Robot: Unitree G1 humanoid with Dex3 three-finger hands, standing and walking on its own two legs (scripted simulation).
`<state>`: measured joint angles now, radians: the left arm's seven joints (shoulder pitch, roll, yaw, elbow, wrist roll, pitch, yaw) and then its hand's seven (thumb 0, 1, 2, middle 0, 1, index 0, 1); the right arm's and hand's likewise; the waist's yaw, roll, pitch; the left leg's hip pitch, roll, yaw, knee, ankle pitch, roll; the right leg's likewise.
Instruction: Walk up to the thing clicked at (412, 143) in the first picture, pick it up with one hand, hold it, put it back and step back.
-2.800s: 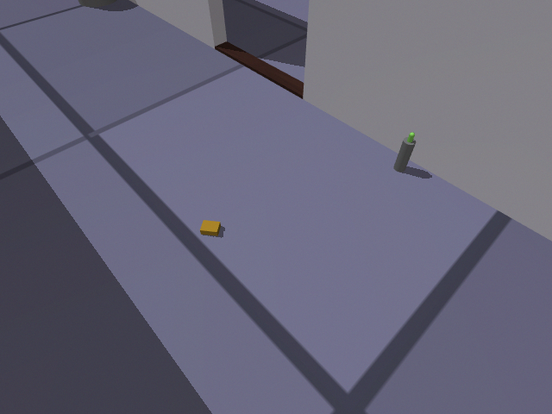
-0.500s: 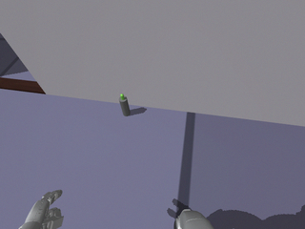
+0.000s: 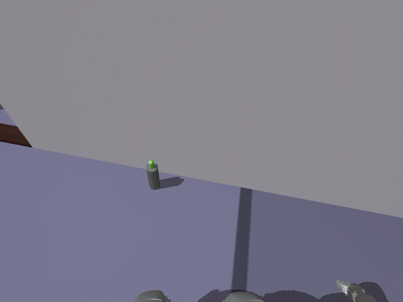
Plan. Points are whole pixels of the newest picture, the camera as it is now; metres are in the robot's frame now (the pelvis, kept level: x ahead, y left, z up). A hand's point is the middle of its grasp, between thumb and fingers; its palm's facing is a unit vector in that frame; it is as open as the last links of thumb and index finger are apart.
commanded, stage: walk up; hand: left
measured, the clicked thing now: (152, 174) +0.77 +0.22 -0.64
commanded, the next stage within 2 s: none
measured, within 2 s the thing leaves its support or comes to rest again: neither
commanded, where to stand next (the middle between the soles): +0.45 +0.01 m, yaw +2 degrees
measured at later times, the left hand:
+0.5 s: hand (109, 229) +0.27 +0.22 -0.10, palm faces +0.00 -0.90 -0.43, open 7.4 cm
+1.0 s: hand (93, 208) +0.34 +0.28 -0.15, palm faces +0.02 -0.93 -0.36, open 7.4 cm
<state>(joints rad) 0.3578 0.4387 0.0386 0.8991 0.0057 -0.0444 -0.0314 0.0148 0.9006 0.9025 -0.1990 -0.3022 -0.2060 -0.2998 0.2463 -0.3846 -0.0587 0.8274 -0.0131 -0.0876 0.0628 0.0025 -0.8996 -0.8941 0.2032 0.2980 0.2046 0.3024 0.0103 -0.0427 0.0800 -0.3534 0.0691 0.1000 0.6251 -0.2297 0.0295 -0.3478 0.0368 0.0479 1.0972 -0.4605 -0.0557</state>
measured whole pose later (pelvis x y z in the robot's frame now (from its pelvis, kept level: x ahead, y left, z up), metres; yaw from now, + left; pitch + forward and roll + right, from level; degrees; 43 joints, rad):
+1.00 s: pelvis +0.32 +0.01 +0.01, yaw +4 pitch -3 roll -2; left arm 0.31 0.42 0.03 0.88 0.00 -0.04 -0.01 0.01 0.90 0.90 -0.20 -0.30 -0.21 -0.30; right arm 0.24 -0.39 -0.06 0.82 0.00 -0.05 0.06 0.00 -0.90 -0.89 0.20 0.30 0.20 0.30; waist 0.00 0.00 0.13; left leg -0.33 0.03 0.03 0.60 -0.22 0.04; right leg -0.36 -0.02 -0.01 1.10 -0.50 -0.04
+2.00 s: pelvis +0.37 +0.00 +0.02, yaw +1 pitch -3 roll +0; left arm 0.11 0.35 0.00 1.16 0.00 -0.01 -0.01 0.01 0.90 0.90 -0.20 -0.30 -0.21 -0.30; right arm 0.08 -0.36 0.00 1.15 0.00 -0.01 0.02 0.00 -0.90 -0.89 0.20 0.30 0.20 0.30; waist 0.01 0.00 0.07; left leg -0.15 0.01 0.07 0.37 -0.17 0.01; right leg -0.19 -0.01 0.00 0.35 -0.12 0.01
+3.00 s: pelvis +0.41 +0.00 +0.03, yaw +3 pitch -1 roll +0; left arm 0.09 0.34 0.00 1.15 0.01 -0.01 -0.01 0.01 0.90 0.90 -0.20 -0.30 -0.21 -0.30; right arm 0.10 -0.35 0.00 1.16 -0.01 -0.02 0.01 0.00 -0.90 -0.89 0.20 0.30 0.20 0.30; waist -0.01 0.01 0.02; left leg -0.08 0.01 0.05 0.28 -0.18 -0.01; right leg -0.13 -0.01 -0.02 0.30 -0.15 0.00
